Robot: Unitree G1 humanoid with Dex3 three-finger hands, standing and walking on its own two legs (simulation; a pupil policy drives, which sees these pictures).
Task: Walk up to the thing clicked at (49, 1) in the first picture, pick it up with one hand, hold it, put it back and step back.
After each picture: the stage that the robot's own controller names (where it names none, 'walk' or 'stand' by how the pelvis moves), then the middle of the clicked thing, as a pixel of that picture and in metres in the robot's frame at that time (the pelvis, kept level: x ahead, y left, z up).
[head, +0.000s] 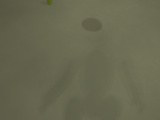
stand; (49, 0) +2.17 +0.41 -0.72
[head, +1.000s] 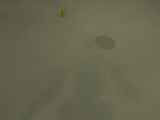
walk; (63, 13) +2.06 +0.15 -0.70
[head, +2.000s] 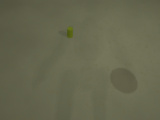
walk; (70, 32) +1.40 +0.03 -0.71
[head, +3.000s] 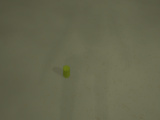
walk; (66, 71) +0.88 +0.09 -0.72
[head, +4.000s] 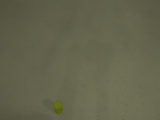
walk; (58, 107) +0.52 +0.12 -0.72
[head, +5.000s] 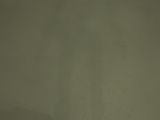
stand; out of the picture +0.33 +0.13 -0.71
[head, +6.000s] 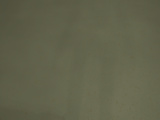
stand; out of the picture +0.31 +0.15 -0.72
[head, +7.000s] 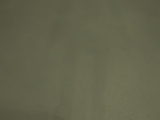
stand; out of the picture +0.32 +0.17 -0.71
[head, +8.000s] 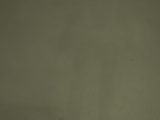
stand; out of the picture +0.29 +0.17 -0.72
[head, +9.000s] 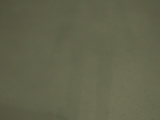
stand; out of the picture +0.32 +0.18 -0.72
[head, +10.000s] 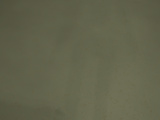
stand; out of the picture +0.32 +0.17 -0.71
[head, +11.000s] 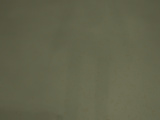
stand; out of the picture +0.29 +0.17 -0.72
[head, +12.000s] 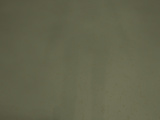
stand; out of the picture +0.32 +0.19 -0.72
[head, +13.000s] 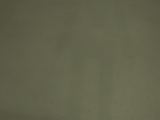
stand; out of the picture +0.30 +0.16 -0.73
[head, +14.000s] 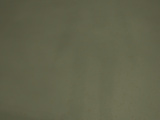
stand; out of the picture +0.31 +0.17 -0.72
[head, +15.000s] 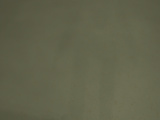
go down; out of the picture +0.31 +0.17 -0.72
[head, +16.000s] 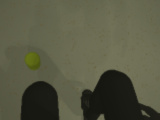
go down; (33, 61) +0.43 +0.14 -0.37
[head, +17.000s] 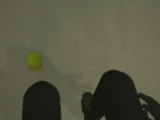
go down; (34, 62) +0.44 +0.14 -0.34
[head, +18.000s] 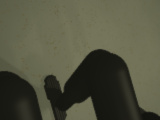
close in; out of the picture +0.45 +0.18 -0.25
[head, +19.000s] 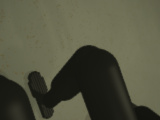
close; out of the picture +0.44 +0.20 -0.25
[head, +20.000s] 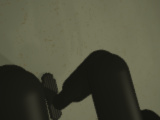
lift; out of the picture +0.39 +0.21 -0.23
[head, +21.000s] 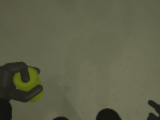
lift; (30, 85) +0.32 +0.17 -0.01
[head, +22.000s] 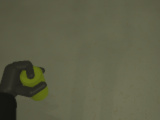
hold; (35, 84) +0.33 +0.16 +0.02
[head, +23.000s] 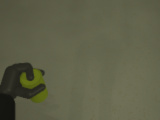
hold; (35, 86) +0.32 +0.17 +0.00
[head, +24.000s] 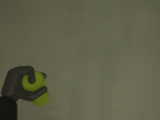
crouch; (37, 89) +0.32 +0.16 +0.00
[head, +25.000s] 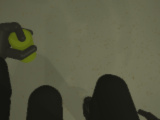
crouch; (24, 47) +0.45 +0.15 -0.10
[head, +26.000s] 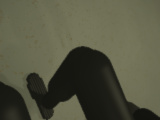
lower; out of the picture +0.47 +0.22 -0.24
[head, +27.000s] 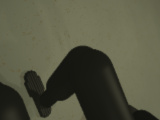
lower; out of the picture +0.46 +0.22 -0.26
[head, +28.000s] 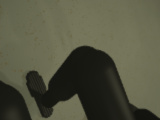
lower; out of the picture +0.46 +0.22 -0.25
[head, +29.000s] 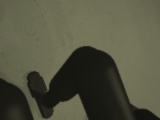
lower; out of the picture +0.46 +0.22 -0.25
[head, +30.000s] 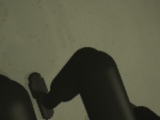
open; out of the picture +0.45 +0.21 -0.26
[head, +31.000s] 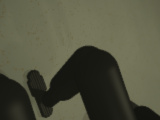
withdraw; out of the picture +0.45 +0.21 -0.25
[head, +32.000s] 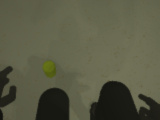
walk; (49, 69) +0.45 +0.13 -0.40
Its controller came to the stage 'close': yes
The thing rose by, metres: 0.73
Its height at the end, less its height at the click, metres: +0.00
